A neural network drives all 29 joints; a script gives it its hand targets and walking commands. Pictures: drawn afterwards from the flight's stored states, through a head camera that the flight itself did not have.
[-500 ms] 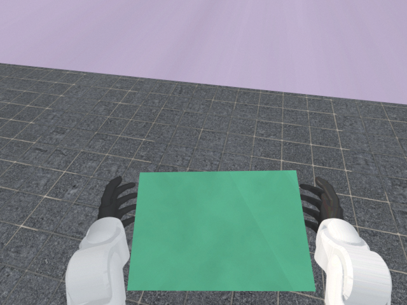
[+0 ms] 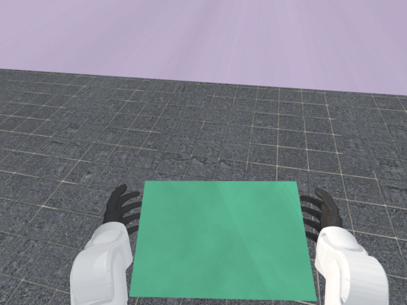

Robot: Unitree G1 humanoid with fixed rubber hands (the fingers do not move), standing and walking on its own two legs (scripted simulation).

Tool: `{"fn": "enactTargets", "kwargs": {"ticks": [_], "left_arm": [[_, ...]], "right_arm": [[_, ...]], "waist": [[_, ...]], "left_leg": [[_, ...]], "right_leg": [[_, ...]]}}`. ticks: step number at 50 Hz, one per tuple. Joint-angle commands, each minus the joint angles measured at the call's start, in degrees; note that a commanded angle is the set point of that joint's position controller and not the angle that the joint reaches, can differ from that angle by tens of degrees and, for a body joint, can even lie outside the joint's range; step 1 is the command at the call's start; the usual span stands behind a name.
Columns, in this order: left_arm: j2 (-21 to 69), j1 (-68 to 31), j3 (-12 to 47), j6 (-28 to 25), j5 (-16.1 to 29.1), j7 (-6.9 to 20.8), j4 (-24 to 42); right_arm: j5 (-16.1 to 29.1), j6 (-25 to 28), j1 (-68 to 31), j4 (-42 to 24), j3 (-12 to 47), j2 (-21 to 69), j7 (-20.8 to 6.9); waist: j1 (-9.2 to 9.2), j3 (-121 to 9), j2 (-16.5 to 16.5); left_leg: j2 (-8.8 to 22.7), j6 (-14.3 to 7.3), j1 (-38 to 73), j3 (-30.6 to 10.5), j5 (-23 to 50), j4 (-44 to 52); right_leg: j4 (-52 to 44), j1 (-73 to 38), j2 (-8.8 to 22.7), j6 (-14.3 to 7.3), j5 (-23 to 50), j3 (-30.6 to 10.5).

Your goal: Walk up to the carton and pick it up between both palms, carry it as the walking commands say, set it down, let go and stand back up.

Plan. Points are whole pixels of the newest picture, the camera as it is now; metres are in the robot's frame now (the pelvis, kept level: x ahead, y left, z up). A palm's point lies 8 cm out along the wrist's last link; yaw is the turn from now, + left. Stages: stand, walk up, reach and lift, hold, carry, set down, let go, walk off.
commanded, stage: carry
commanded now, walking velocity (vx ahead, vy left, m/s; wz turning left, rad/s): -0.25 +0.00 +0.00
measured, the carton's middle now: (219, 241) +0.27 -0.01 +0.00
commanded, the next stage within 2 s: none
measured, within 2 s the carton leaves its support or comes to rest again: neither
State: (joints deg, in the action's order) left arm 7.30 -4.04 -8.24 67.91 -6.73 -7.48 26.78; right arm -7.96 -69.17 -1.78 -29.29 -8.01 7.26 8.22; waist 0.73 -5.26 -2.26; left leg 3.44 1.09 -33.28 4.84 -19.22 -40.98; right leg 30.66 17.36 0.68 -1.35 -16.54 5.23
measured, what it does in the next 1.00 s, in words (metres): walks backwards: left foot, then right foot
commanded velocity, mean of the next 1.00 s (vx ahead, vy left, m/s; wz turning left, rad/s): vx -0.25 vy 0.00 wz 0.00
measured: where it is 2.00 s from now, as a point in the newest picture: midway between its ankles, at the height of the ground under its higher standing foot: outside the picture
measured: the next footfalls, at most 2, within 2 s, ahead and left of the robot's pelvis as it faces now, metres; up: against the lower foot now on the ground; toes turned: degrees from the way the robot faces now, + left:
left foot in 0.30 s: -0.12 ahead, +0.14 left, +0.00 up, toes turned +8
right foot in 0.68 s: -0.27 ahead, -0.10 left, +0.00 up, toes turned -4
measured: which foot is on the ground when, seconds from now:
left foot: up 0.00-0.28, down 0.30-0.68, up 0.70-1.00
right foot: down 0.00-0.30, up 0.32-0.66, down 0.68-1.00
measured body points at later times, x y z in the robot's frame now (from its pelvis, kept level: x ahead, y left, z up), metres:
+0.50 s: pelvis -0.19 +0.04 +0.01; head -0.19 +0.06 +0.46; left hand +0.05 +0.24 +0.09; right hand +0.08 -0.12 +0.10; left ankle -0.16 +0.14 -0.73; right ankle -0.20 -0.10 -0.65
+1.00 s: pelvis -0.39 +0.03 +0.00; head -0.39 +0.03 +0.45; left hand -0.13 +0.22 +0.10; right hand -0.12 -0.14 +0.10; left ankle -0.42 +0.15 -0.71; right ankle -0.31 -0.09 -0.73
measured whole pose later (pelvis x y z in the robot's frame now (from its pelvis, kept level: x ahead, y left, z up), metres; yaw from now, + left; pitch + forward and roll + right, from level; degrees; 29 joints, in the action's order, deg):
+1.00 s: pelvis -0.39 +0.03 +0.00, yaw +2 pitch +4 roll +2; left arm 7.3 -2.3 -8.0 67.1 -7.0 -7.8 31.7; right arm -7.2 -68.4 -2.7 -32.0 -6.6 7.2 9.1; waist 0.7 -5.8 1.9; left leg 0.3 1.4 -20.6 5.0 -25.5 -40.2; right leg 30.5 26.1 5.5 0.1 -8.8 3.6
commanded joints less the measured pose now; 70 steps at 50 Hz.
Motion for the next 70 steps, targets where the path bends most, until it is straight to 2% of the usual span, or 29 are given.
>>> {"fn": "enactTargets", "kwargs": {"ticks": [1,4,10,13,14,15,16,17,18,20,22,30,33,34,35,36,37,39,41,47,50,52,53,54,56,58,67,69,70], "left_arm": [[50.2,-20.9,41.0,0.6,22.9,15.6,5.0],[47.6,-19.5,39.8,0.5,22.1,15.3,5.1],[45.3,-17.3,40.9,1.6,22.3,14.8,5.2],[46.1,-17.7,42.6,1.8,22.9,14.7,4.4],[46.2,-18.1,43.2,1.8,23.1,14.7,4.1],[46.6,-18.6,43.6,1.6,23.1,14.6,3.9],[47.3,-18.5,44.4,1.6,23.2,14.6,4.4],[48.0,-23.6,46.6,1.3,24.3,15.0,8.1],[49.4,-25.3,46.4,1.1,24.5,15.1,7.8],[52.1,-26.4,47.1,0.5,25.6,15.4,7.5],[51.7,-24.9,47.4,0.6,25.9,15.1,7.3],[47.1,-19.2,44.6,2.3,23.9,13.6,4.2],[47.3,-18.0,42.7,2.1,23.4,14.1,3.0],[47.4,-18.0,42.1,1.9,23.3,14.4,2.7],[47.4,-17.7,41.5,1.5,22.9,14.7,2.5],[49.2,-17.8,41.6,0.7,22.6,14.8,2.8],[50.4,-20.2,42.2,0.5,23.5,15.1,5.4],[49.3,-19.3,41.4,0.1,22.9,15.2,6.4],[47.6,-18.1,40.7,0.1,22.3,15.2,6.0],[44.9,-16.2,41.5,1.1,22.4,14.6,6.4],[44.9,-16.1,42.8,1.5,22.6,14.2,4.9],[45.3,-17.1,43.7,1.4,22.6,14.0,4.4],[45.9,-19.2,45.3,1.5,23.3,14.3,6.9],[47.3,-22.0,45.6,1.3,23.5,14.4,7.3],[50.7,-25.0,46.6,0.5,25.0,15.0,8.0],[51.2,-24.6,47.2,0.4,25.8,14.9,7.8],[46.5,-18.2,44.2,2.1,23.7,13.5,4.3],[46.9,-17.3,42.9,1.9,23.4,13.9,3.5],[47.1,-17.2,42.4,1.7,23.4,14.2,3.3]], "right_arm": [[26.0,0.4,-29.6,-6.0,47.3,50.4,-15.5],[26.2,0.4,-27.6,-4.8,47.5,49.3,-15.0],[24.5,-0.7,-23.5,-3.8,46.4,47.2,-13.7],[23.6,-0.9,-21.6,-2.4,45.0,46.6,-14.0],[23.4,-0.8,-21.6,-1.7,44.6,46.9,-14.3],[23.3,-0.8,-22.1,-1.0,44.0,47.3,-14.5],[23.0,-0.5,-21.6,-0.9,43.5,47.0,-14.8],[23.1,0.5,-22.4,-1.0,42.4,48.1,-15.2],[23.4,0.7,-23.7,-2.1,42.5,48.9,-15.5],[23.1,1.4,-24.3,-3.1,41.6,49.1,-15.9],[22.4,1.6,-23.4,-3.6,40.9,47.5,-15.7],[22.1,0.5,-20.1,-2.9,41.2,44.9,-14.8],[23.1,0.2,-21.5,-3.7,43.0,45.8,-14.6],[23.2,0.2,-21.4,-3.3,43.3,46.1,-14.6],[23.3,0.3,-20.8,-3.6,43.8,47.0,-14.6],[24.5,0.4,-25.5,-8.3,46.2,47.1,-15.0],[25.1,0.7,-27.8,-8.2,46.5,48.7,-15.1],[26.3,1.0,-27.6,-7.1,47.9,49.8,-15.4],[26.2,1.1,-25.9,-6.0,48.0,49.1,-15.1],[24.7,0.0,-22.6,-5.0,46.6,46.6,-13.8],[23.6,-0.5,-20.0,-2.6,44.9,45.6,-14.1],[23.4,-0.5,-20.4,-1.1,43.7,45.9,-14.6],[23.0,0.2,-20.3,-0.8,42.5,45.6,-14.7],[23.7,0.7,-21.9,-1.8,42.7,47.2,-15.2],[23.3,1.4,-23.2,-3.2,41.8,48.4,-15.6],[22.7,1.9,-23.1,-3.5,41.0,47.6,-15.6],[22.4,0.8,-19.6,-3.3,41.7,44.9,-14.6],[23.2,0.6,-20.7,-4.0,43.0,45.5,-14.5],[23.4,0.6,-20.5,-3.8,43.5,45.8,-14.5]], "waist": [[-0.71,-6.2,8.8],[-0.61,-8.2,10.2],[-1.34,-12.2,15.6],[-0.88,-14.5,15.5],[-0.8,-14.8,13.5],[-1.37,-14.1,8.3],[-1.31,-12.3,-2.5],[-0.07,-7.9,-16.5],[0.1,-7.0,-13.7],[-0.49,-6.3,-6.4],[-0.31,-8.6,-7.6],[0.55,-12.1,-10.5],[-0.36,-14.0,-6.9],[-0.09,-13.2,-3.1],[-0.13,-12.6,7.7],[-0.62,-8.7,20.4],[-0.86,-6.9,17.6],[-0.74,-6.2,9.9],[-0.63,-7.0,10.5],[-1.4,-11.0,15.6],[-0.68,-13.5,14.8],[-1.42,-12.9,5.1],[-0.81,-9.0,-12.7],[0.07,-7.8,-15.8],[-0.3,-6.2,-6.8],[-0.34,-7.4,-7.6],[0.37,-12.0,-10.0],[-0.24,-13.5,-7.5],[-0.02,-12.8,-3.8]], "left_leg": [[-1.2,0.8,0.9,-6.1,-7.6,-27.4],[-2.3,1.6,-2.4,-4.5,-5.1,-29.6],[-4.1,0.6,5.3,0.4,-10.8,-5.1],[-3.9,-0.4,13.9,2.5,-4.9,12.1],[-2.1,-0.4,19.8,2.3,1.5,21.0],[2.6,-0.8,26.1,-2.8,3.1,23.3],[12.3,-3.7,28.8,-13.2,8.6,24.3],[21.3,-9.6,21.2,-20.9,22.5,24.0],[22.4,-12.6,18.0,-19.5,31.7,23.5],[15.6,-10.9,13.8,-10.2,28.1,21.0],[12.8,-10.1,17.3,-6.7,31.3,18.6],[13.9,-10.1,24.5,-14.6,28.7,19.9],[11.6,-6.1,20.1,-12.3,22.9,17.5],[9.5,-3.4,14.7,-11.1,17.1,16.1],[4.8,-0.5,6.0,-6.8,6.6,11.1],[0.7,1.5,1.0,-0.2,-5.2,2.0],[-0.2,1.7,1.2,-0.8,-12.3,-14.5],[-1.6,0.8,1.7,-5.8,-8.2,-28.1],[-2.1,0.9,-1.3,-4.9,-5.1,-30.2],[-3.9,0.5,5.7,0.6,-10.1,-4.5],[-3.2,0.0,15.2,2.8,-1.3,15.8],[5.8,-1.0,27.0,-6.5,5.4,23.3],[18.4,-6.7,25.0,-20.0,22.2,22.3],[22.5,-11.6,19.3,-20.4,31.4,23.5],[17.0,-11.5,12.2,-12.5,26.2,22.2],[12.9,-9.9,13.4,-7.1,23.0,21.0],[13.6,-9.3,23.2,-14.7,24.1,20.9],[11.7,-5.9,19.5,-12.4,19.7,19.3],[9.6,-3.0,15.0,-11.1,15.6,17.8]], "right_leg": [[-11.4,2.6,18.9,-8.0,22.2,-10.3],[-7.8,-2.6,15.7,-7.3,25.3,-7.8],[-9.0,-8.7,16.9,-7.3,28.5,-13.5],[-7.2,-7.8,16.2,-5.2,26.9,-12.8],[-6.1,-4.1,14.8,-2.4,23.1,-10.9],[-3.7,2.6,12.3,0.3,15.8,-8.9],[1.3,11.6,8.4,3.2,4.9,-5.0],[12.7,17.2,4.3,4.6,-9.6,1.9],[27.7,16.6,3.7,4.4,-15.3,0.1],[40.4,15.8,3.3,3.5,-11.0,-4.5],[41.3,17.6,2.4,4.2,-9.4,-3.4],[10.2,7.5,-0.7,3.6,-13.4,-0.6],[-9.8,-3.6,1.3,2.8,-2.1,0.6],[-15.3,-8.5,4.8,1.9,0.4,-4.1],[-16.3,-12.3,13.6,-0.7,2.6,-14.5],[-14.4,-5.2,23.1,-6.4,17.8,-20.1],[-13.0,-1.4,23.8,-9.2,29.3,-17.4],[-10.6,2.4,18.8,-8.5,24.2,-9.9],[-8.2,-0.6,16.5,-8.0,24.3,-8.1],[-8.2,-6.8,16.7,-7.3,27.0,-13.3],[-5.1,-5.7,15.4,-4.5,27.4,-12.3],[0.2,6.2,10.8,0.8,13.2,-8.4],[7.2,17.0,4.3,4.1,-2.6,-0.8],[23.6,16.3,3.3,4.4,-15.5,1.3],[40.7,14.3,3.0,3.7,-12.6,-4.5],[43.2,16.1,2.4,4.0,-9.0,-3.8],[6.3,5.3,-0.8,3.5,-12.2,-0.3],[-8.5,-3.3,0.7,2.8,-3.9,1.0],[-15.2,-7.9,3.7,1.9,-1.1,-3.0]]}}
